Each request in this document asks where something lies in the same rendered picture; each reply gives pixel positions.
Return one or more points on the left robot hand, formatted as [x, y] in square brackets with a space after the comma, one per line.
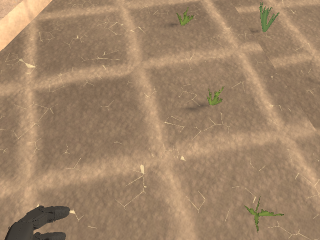
[35, 219]

